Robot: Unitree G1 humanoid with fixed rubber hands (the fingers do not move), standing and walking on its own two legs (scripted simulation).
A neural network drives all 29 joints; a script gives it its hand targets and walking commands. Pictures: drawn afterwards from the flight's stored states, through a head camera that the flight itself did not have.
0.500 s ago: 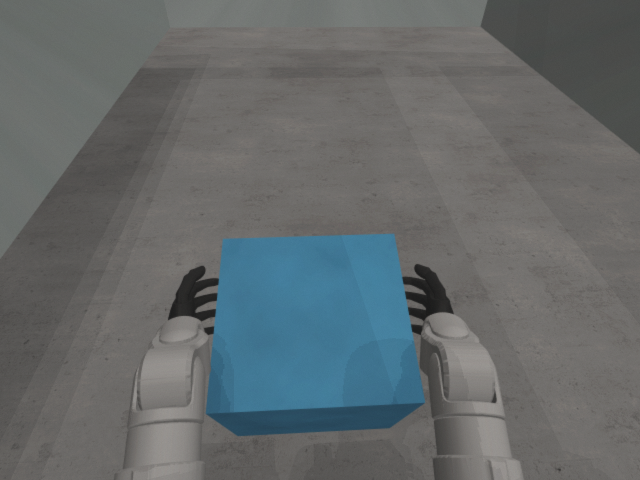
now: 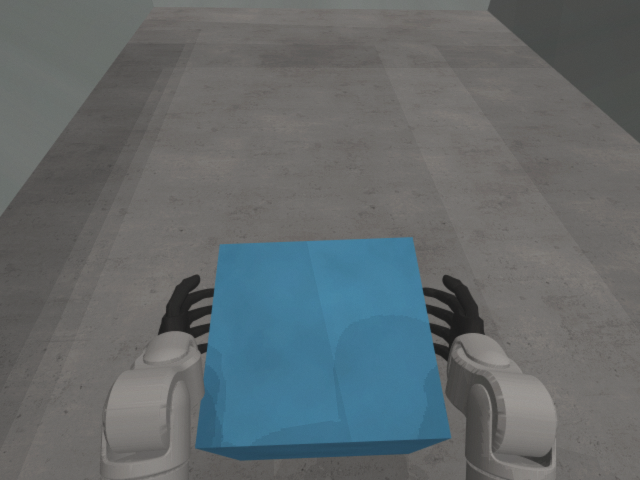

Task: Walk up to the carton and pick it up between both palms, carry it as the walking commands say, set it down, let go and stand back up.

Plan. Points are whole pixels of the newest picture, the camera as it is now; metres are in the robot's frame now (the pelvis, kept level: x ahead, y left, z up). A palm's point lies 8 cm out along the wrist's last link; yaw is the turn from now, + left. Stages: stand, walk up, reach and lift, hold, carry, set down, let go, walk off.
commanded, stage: carry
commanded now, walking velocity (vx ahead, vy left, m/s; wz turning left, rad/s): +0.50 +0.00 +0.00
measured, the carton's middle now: (320, 356) +0.27 -0.01 +0.02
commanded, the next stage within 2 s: none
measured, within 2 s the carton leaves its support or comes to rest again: neither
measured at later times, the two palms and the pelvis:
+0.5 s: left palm (216, 155) +0.59 +0.16 +0.10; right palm (400, 168) +0.55 -0.14 +0.11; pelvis +0.32 +0.04 +0.02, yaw -5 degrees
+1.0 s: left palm (254, 68) +0.92 +0.13 +0.11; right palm (388, 74) +0.92 -0.18 +0.10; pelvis +0.66 -0.03 +0.01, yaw -1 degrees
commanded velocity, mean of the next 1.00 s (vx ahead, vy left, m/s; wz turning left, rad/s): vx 0.50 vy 0.00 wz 0.00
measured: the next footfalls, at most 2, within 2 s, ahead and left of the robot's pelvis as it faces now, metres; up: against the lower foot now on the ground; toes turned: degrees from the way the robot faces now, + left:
left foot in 0.26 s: +0.34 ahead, +0.11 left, +0.00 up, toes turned +6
right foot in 0.74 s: +0.65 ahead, -0.12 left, +0.00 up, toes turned -15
